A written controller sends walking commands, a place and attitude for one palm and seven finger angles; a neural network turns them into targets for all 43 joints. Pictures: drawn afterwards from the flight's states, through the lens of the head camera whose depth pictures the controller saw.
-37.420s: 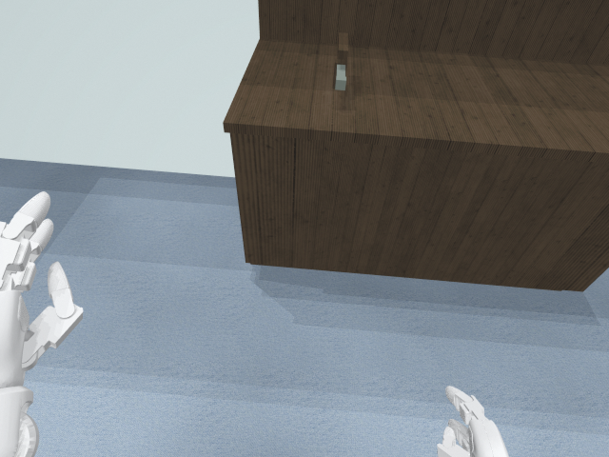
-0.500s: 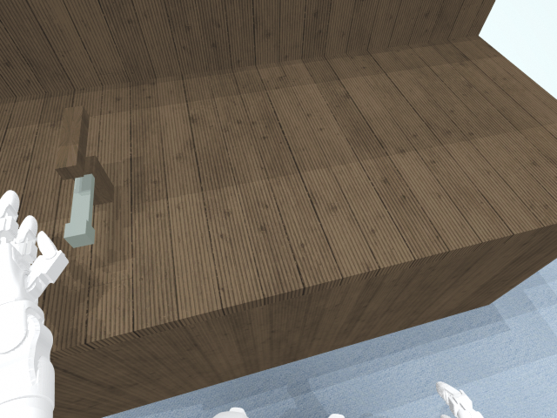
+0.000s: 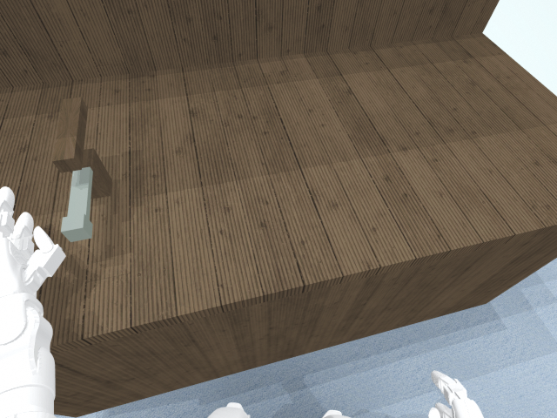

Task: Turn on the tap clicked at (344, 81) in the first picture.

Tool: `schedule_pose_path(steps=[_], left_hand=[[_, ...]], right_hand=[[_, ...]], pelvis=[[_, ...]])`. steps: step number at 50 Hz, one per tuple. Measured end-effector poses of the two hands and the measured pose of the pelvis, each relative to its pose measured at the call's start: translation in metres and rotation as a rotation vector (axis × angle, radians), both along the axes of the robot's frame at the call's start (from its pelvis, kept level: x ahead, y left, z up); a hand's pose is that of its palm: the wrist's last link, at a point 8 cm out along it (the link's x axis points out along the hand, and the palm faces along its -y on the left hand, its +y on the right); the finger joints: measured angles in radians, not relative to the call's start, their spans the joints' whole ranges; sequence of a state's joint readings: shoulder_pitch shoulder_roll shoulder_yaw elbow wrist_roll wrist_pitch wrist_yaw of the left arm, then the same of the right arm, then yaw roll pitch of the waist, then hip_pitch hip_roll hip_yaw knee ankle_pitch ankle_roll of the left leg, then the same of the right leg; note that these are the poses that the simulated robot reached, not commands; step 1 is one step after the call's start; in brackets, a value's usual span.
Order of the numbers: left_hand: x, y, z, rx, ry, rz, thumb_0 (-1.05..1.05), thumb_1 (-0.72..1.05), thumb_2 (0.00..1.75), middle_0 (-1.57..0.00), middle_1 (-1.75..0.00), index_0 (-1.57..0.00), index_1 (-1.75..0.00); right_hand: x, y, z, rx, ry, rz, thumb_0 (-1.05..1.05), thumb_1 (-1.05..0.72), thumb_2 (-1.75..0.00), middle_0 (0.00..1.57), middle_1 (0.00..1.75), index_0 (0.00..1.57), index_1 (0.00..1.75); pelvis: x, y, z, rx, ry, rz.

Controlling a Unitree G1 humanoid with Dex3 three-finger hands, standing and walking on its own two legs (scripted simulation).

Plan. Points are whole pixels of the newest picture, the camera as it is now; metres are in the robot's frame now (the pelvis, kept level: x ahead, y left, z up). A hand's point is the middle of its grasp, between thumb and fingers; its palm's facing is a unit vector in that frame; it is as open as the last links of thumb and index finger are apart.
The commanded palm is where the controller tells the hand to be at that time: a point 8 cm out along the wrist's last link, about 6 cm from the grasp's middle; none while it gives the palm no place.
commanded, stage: push the lever round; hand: left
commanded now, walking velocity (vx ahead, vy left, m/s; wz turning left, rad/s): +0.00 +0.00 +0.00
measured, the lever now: (77, 227) +0.35 +0.31 +0.06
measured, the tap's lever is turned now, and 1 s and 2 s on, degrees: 0 11 35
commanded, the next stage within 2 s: none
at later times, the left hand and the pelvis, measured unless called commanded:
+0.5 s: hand (71, 250) +0.31 +0.30 +0.06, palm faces +0.54 -0.84 -0.09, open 7.8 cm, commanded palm +0.27 +0.33 +0.06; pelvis +0.00 +0.00 +0.00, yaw +0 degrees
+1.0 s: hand (96, 245) +0.32 +0.28 +0.05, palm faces +0.63 -0.77 -0.07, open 7.6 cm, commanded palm +0.29 +0.30 +0.06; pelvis -0.01 -0.01 +0.00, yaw +1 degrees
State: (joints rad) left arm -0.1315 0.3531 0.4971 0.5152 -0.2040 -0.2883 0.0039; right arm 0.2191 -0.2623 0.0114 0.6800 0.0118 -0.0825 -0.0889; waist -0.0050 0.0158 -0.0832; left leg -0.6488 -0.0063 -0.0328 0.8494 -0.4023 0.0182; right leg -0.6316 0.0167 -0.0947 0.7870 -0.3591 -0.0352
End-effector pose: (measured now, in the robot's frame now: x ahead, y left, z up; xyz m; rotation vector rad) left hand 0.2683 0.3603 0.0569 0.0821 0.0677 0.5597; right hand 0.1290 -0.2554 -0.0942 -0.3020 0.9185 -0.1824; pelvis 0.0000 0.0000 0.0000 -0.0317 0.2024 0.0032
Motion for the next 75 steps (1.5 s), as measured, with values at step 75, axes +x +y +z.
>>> schedule_pose_path(steps=[75], left_hand=[[0.031,-0.098,0.002,0.017,-0.032,0.240,0.01,0.91,0.91,-0.15,-0.15,-0.15,-0.15]], right_hand=[[-0.006,-0.015,-0.010,0.051,0.033,-0.001,0.01,-0.90,-0.90,0.20,0.30,0.20,0.30]], pelvis=[[-0.001,-0.022,0.000,0.019,-0.013,0.005]])
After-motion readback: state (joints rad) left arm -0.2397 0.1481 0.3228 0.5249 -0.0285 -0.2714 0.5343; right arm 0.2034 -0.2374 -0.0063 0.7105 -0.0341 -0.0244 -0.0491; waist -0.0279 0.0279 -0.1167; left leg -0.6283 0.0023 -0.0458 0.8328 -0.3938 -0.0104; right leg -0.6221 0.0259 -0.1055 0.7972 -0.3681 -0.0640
